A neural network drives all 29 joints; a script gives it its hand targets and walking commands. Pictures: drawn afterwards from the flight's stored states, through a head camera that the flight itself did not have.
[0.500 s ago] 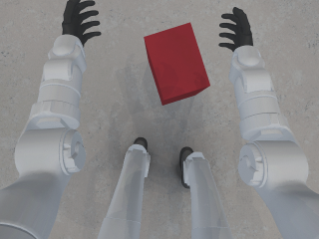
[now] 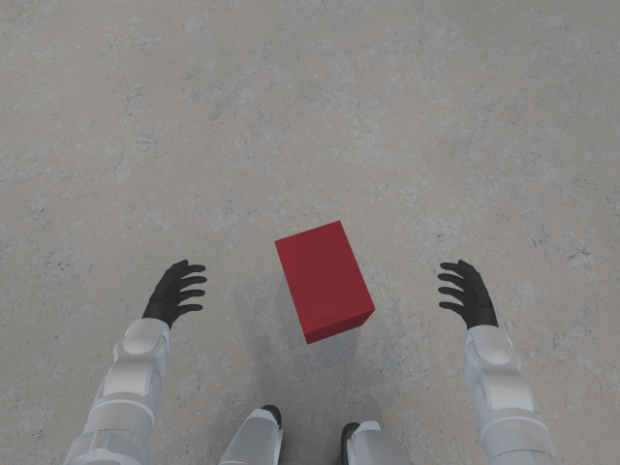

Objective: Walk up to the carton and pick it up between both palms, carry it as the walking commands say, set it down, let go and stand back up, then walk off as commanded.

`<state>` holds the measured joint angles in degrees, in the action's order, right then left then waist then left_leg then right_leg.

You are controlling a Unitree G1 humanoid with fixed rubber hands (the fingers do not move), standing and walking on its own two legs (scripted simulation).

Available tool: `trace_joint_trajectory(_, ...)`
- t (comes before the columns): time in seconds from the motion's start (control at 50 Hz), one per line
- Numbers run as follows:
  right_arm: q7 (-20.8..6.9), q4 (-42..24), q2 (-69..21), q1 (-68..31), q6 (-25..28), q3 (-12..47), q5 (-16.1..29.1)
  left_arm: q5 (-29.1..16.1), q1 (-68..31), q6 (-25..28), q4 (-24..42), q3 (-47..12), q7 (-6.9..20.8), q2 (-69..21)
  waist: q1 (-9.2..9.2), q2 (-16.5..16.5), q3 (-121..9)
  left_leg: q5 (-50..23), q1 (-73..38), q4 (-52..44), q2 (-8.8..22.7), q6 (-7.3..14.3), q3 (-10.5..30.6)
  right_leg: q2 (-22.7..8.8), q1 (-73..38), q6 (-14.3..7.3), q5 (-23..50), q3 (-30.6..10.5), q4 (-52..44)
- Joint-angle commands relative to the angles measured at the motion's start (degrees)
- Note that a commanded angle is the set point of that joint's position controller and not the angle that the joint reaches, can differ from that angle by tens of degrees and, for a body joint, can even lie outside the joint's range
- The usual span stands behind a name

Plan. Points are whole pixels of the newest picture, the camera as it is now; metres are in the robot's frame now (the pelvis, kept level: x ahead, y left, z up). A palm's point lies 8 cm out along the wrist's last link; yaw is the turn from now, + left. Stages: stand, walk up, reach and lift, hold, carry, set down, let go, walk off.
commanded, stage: let go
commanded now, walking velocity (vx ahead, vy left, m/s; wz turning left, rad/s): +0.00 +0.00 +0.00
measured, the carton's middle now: (322, 287) +0.45 +0.01 -0.60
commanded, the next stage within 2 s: stand in 0.76 s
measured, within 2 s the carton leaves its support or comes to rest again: neither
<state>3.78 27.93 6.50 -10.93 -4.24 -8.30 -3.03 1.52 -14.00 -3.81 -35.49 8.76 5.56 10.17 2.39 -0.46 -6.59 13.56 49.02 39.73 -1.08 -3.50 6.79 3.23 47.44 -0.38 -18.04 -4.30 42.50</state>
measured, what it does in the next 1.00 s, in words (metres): shifts its weight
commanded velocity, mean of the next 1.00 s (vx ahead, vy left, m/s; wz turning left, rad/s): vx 0.00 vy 0.00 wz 0.00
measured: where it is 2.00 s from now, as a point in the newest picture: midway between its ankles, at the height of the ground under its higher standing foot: outside the picture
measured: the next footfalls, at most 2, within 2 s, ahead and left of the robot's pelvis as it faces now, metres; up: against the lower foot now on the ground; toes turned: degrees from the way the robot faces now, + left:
none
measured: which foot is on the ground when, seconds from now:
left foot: down 0.00-1.00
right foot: down 0.00-1.00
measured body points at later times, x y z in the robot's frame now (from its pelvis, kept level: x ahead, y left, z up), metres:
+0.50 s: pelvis -0.03 +0.01 +0.03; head -0.03 +0.02 +0.48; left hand +0.15 +0.24 -0.05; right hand +0.14 -0.22 -0.05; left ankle -0.01 +0.16 -0.71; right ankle -0.04 -0.10 -0.71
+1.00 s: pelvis -0.05 +0.04 +0.02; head -0.06 +0.05 +0.47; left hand +0.08 +0.31 -0.09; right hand +0.10 -0.23 -0.05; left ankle -0.01 +0.16 -0.71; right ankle -0.04 -0.10 -0.71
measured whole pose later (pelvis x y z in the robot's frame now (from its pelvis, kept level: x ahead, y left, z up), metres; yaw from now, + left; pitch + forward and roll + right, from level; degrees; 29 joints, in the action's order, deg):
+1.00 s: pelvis -0.05 +0.04 +0.02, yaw +0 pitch -5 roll -1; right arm -0.5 29.6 14.1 15.4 -3.9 -4.4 -2.8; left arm 1.5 13.8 -4.1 -37.2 4.3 0.7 15.4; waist 0.4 -1.0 3.5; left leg 17.0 14.2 35.5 -2.3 -1.1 6.7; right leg 1.2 10.0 0.8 -18.2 -4.0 33.2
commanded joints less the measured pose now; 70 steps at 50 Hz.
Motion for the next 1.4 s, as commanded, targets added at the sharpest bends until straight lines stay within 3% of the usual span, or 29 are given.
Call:
trace_joint_trajectory(0.0, -3.12, -6.61, 5.06, 15.00, 4.68, 6.43, 1.08, 3.21, 19.84, 5.67, 11.73, -1.83, -1.75, 6.38, -0.19, 1.42, -27.43, -22.64, -31.46, -8.34, -4.17, 2.48, -9.10, -2.48, -33.03, 4.93, 36.88, 2.23, -10.40)
trace_joint_trajectory(0.06, -4.20, -7.03, 6.25, 13.62, 5.08, 7.53, 3.14, 0.74, 18.42, 6.52, 15.06, -2.68, -0.82, 7.44, -1.83, 0.72, -16.50, -14.00, -30.27, -10.77, -3.83, 3.20, -9.08, -3.19, -30.61, 4.03, 28.02, 1.34, -14.04)
trace_joint_trajectory(0.12, -4.16, -8.79, 6.44, 18.93, 5.94, 7.82, 3.31, -1.96, 22.12, 6.43, 14.47, -3.64, -0.83, 7.30, -3.00, -4.98, -16.68, -20.01, -31.17, -10.99, -4.56, 3.06, -9.45, -3.47, -37.04, 4.21, 42.94, -0.02, -14.57)
trace_joint_trajectory(0.16, -3.86, -10.87, 5.88, 24.12, 7.85, 6.95, 4.31, -1.11, 28.63, 6.92, 17.18, -3.95, -1.36, 8.18, -2.51, -4.70, -23.28, -29.49, -32.25, -10.73, -6.15, 2.08, -8.80, -3.75, -46.65, 4.71, 63.30, -1.01, -11.61)
trace_joint_trajectory(0.18, -3.86, -12.47, 5.83, 23.97, 8.35, 7.77, 5.48, -2.30, 28.18, 7.48, 17.64, -4.19, -1.25, 8.12, -2.67, -4.31, -21.61, -24.08, -26.57, -11.72, -6.24, 2.27, -9.00, -5.07, -50.07, 4.89, 67.48, -2.65, -11.01)
trace_joint_trajectory(0.24, -4.57, -14.41, 8.78, 23.17, 8.15, 5.89, 3.33, -1.10, 29.04, 7.21, 17.36, -3.21, -0.89, 9.25, -2.63, -6.03, -18.08, -20.85, -31.00, -13.27, -5.71, 1.48, -8.48, -3.71, -46.75, 5.00, 54.23, -0.62, -13.70)
trace_joint_trajectory(0.34, -6.26, -11.64, 9.79, 21.80, 4.29, 7.53, 3.03, -0.09, 28.65, 1.97, 13.63, -3.00, -0.88, 8.02, -1.64, -2.56, 2.79, -4.28, -39.77, -16.98, -2.97, 1.88, -10.06, -2.48, -32.44, 3.91, 9.50, 3.03, -24.08)
trace_joint_trajectory(0.36, -6.42, -11.54, 10.33, 21.98, 3.23, 7.67, 2.37, 0.07, 30.72, 0.50, 10.82, -3.71, -0.87, 6.63, -1.52, -4.34, 5.35, -3.75, -40.57, -17.26, -2.85, 2.15, -10.50, -2.27, -31.75, 3.52, 6.06, 3.33, -25.03)
trace_joint_trajectory(0.42, -7.01, -8.77, 10.40, 22.69, 0.79, 6.84, 1.55, 1.39, 28.56, -1.84, 12.66, -3.78, -1.22, 6.31, -2.34, -0.49, 9.06, -3.52, -45.28, -17.39, -3.15, 2.01, -10.80, -2.72, -30.77, 2.64, 1.52, 2.56, -26.82)
trace_joint_trajectory(0.54, -8.31, -9.38, 9.03, 16.61, -0.59, 7.57, 2.29, 2.87, 19.84, -4.11, 18.11, -2.90, -0.93, 7.86, -3.01, -1.84, 15.61, 6.21, -58.56, -11.98, -5.47, -0.36, -10.80, -6.42, -19.17, -1.14, -18.67, 2.50, -31.47)
trace_joint_trajectory(0.56, -8.14, -8.29, 8.86, 16.10, -0.79, 8.22, 3.07, 2.27, 18.51, -5.15, 19.10, -2.72, -1.22, 7.55, -2.93, 0.46, 15.66, 8.21, -59.65, -11.00, -5.39, -0.57, -11.20, -6.87, -18.59, -1.35, -21.34, 2.27, -32.08)
trace_joint_trajectory(0.58, -8.28, -7.63, 9.13, 14.60, -0.86, 6.63, 2.63, 2.65, 18.59, -5.46, 20.10, -3.95, -1.23, 7.72, -2.75, 2.18, 16.13, 7.16, -58.73, -12.20, -5.07, -0.67, -10.63, -6.33, -18.76, -1.44, -18.72, 2.70, -30.47)
trace_joint_trajectory(0.62, -7.79, -7.21, 10.00, 13.70, -0.47, 6.29, 2.79, 1.76, 18.01, -7.13, 19.78, -3.03, -1.79, 7.37, -2.31, -1.24, 14.45, 9.28, -57.67, -12.58, -4.70, -0.42, -10.37, -6.68, -20.32, -1.53, -19.77, 3.31, -29.27)
trace_joint_trajectory(0.72, -7.99, -4.96, 10.51, 14.92, 0.26, 5.07, 3.36, 3.26, 19.93, -8.91, 21.88, -2.79, -3.72, 7.03, -1.78, 5.84, 9.85, 11.24, -45.70, -16.75, -2.90, -0.42, -10.32, -3.21, -31.65, -0.30, -9.64, 5.23, -23.09)
trace_joint_trajectory(0.74, -4.57, 2.70, 15.52, 22.70, 1.85, 3.20, -0.29, 0.94, 24.28, -3.33, 9.98, -1.30, -5.49, 12.54, -3.47, 2.52, 3.57, 7.44, -35.16, -11.34, 0.59, 1.72, -3.61, -1.59, -32.47, 0.37, -6.95, 2.39, -16.47)
trace_joint_trajectory(0.78, -2.90, 2.69, 18.49, 24.31, 3.07, 1.88, -1.25, 1.00, 29.09, -0.19, 8.45, -1.65, -6.00, 12.99, -2.13, 5.94, 5.39, 18.06, -29.84, -14.40, 2.80, 5.07, 2.28, -1.34, -32.58, 0.81, -9.48, 2.61, -13.16)
trace_joint_trajectory(0.82, -2.57, 1.74, 17.67, 23.38, 2.76, 1.60, -1.00, 1.47, 28.34, 1.11, 7.70, -2.36, -5.88, 13.68, -2.45, 3.88, 5.51, 20.57, -26.83, -14.79, 2.71, 5.66, 2.34, -1.64, -32.70, 1.50, -10.31, 2.95, -12.25)
trace_joint_trajectory(0.9, -2.68, 0.54, 19.54, 20.25, 3.50, 1.37, -0.78, 2.30, 30.05, 2.98, 4.43, -2.12, -5.49, 13.83, -1.16, 10.92, 9.73, 29.65, -19.80, -17.92, 4.26, 6.73, 5.97, -1.44, -32.88, 1.02, -10.65, 2.17, -9.27)
trace_joint_trajectory(0.94, -2.91, 0.16, 19.68, 20.25, 2.69, 1.27, -0.70, 1.96, 32.21, 3.24, 2.47, -2.27, -5.12, 13.56, -0.26, 9.87, 7.04, 28.47, -19.31, -17.23, 3.90, 6.38, 5.47, -0.54, -36.88, 1.08, -9.19, 3.50, -6.77)
trace_joint_trajectory(0.96, -2.71, -0.44, 18.61, 22.17, 2.65, 1.25, 0.40, 2.34, 30.84, 3.87, 2.59, -2.88, -5.21, 14.02, -1.14, 5.52, 10.51, 24.37, -19.80, -14.53, 2.87, 6.60, 4.84, -2.11, -34.34, 0.71, -8.21, 0.91, -12.20)
trace_joint_trajectory(0.98, -2.77, 0.03, 18.14, 21.43, 2.84, 1.72, -0.04, 1.71, 29.34, 4.32, 3.08, -3.09, -5.31, 14.04, -1.20, 6.58, 10.33, 24.37, -21.09, -13.46, 2.20, 5.89, 3.42, -3.26, -32.54, 0.62, -9.29, -1.15, -15.11)
trace_joint_trajectory(1.02, -3.16, 0.51, 19.28, 22.54, 3.54, 1.37, 0.78, 2.54, 28.09, 4.77, 1.89, -1.97, -6.17, 18.33, -2.38, -2.51, 7.48, 9.89, -29.85, -6.44, 0.64, 4.95, 0.48, -6.08, -28.68, -1.25, -12.10, -6.98, -20.23)
trace_joint_trajectory(1.1, -3.08, 2.12, 19.11, 24.79, 4.38, 1.73, 0.96, 1.45, 25.92, 5.06, 0.50, -2.44, -6.41, 16.62, -2.82, 0.58, 2.87, -6.26, -36.83, -5.81, 1.88, 5.61, -0.14, -6.33, -32.17, -1.53, 3.86, -4.99, -17.52)
trace_joint_trajectory(1.14, -3.14, 2.73, 19.22, 23.62, 4.69, 2.10, 1.12, 1.06, 26.71, 5.18, -0.95, -2.41, -6.67, 17.27, -2.13, -2.58, -2.28, -18.40, -39.68, -4.64, 3.17, 5.84, 0.03, -5.62, -37.07, 0.16, 20.30, -1.47, -14.23)
trace_joint_trajectory(1.18, -2.68, 3.38, 19.35, 24.97, 4.86, 2.12, 1.64, 0.31, 26.92, 5.46, -1.14, -2.71, -6.94, 16.81, -2.35, 2.55, -4.67, -24.37, -40.11, -3.33, 3.63, 6.30, 0.08, -6.77, -40.43, -0.49, 27.33, -2.81, -11.92)
trace_joint_trajectory(1.2, -2.48, 3.25, 20.32, 24.51, 5.13, 1.66, 1.52, 0.38, 26.97, 5.23, -1.21, -2.49, -6.85, 16.74, -2.17, 1.08, -4.49, -27.63, -40.50, -3.17, 3.98, 6.28, 0.13, -6.06, -40.37, -0.19, 28.55, -1.35, -11.15)
trace_joint_trajectory(1.28, -1.89, 4.06, 20.18, 25.04, 4.84, 2.02, 1.53, 0.31, 27.89, 4.81, -1.75, -2.77, -7.31, 16.80, -1.90, 0.03, -5.57, -30.22, -42.93, -3.10, 4.01, 6.60, 0.79, -5.52, -40.10, -0.38, 29.99, -0.64, -10.58)
trace_joint_trajectory(1.3, -1.68, 4.49, 21.68, 26.59, 4.79, 1.80, 1.05, 0.49, 29.03, 4.80, -1.63, -2.37, -7.45, 16.87, -2.26, 4.17, -5.74, -31.94, -43.68, -3.24, 3.96, 6.86, 0.27, -5.64, -39.61, -0.39, 31.33, -1.80, -11.10)
trace_joint_trajectory(1.38, -1.51, 4.21, 19.08, 24.27, 4.52, 2.34, 0.90, 0.77, 28.50, 4.57, -1.93, -2.57, -7.66, 16.71, -1.70, -0.31, -3.43, -25.35, -41.56, -4.87, 3.50, 6.28, 0.14, -5.88, -40.18, -0.13, 28.57, -1.51, -12.92)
